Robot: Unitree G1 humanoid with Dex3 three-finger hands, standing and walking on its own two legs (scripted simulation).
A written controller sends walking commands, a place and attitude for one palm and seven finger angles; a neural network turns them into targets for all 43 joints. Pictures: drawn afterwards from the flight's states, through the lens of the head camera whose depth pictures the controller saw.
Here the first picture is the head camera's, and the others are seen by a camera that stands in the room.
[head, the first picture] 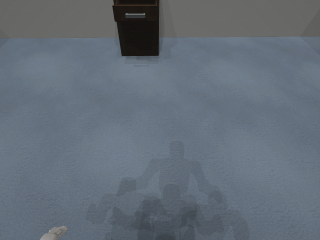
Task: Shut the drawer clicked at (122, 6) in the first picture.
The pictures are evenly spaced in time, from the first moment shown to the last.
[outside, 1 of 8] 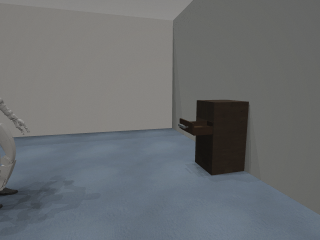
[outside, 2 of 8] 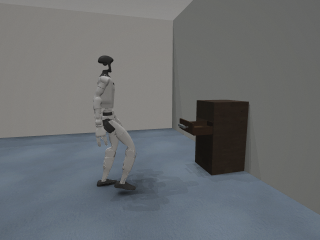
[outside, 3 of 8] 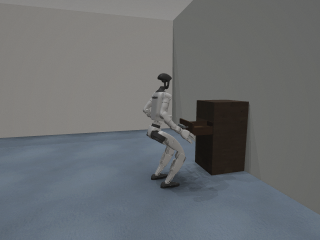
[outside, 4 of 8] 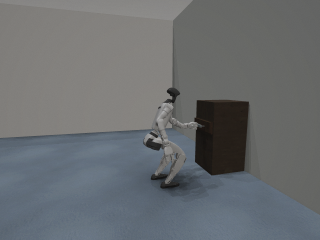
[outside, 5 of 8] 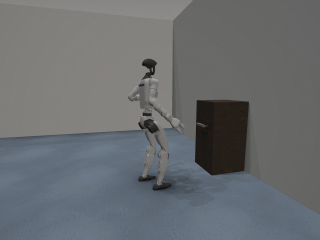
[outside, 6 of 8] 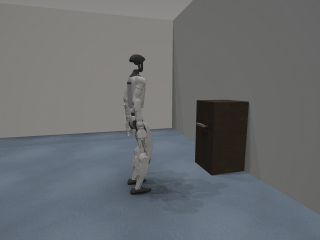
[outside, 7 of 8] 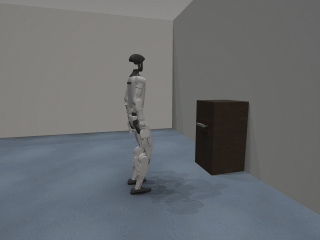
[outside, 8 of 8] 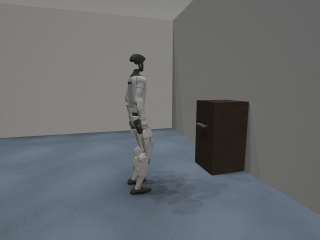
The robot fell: no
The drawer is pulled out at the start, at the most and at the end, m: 0.25 0.25 0.00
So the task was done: yes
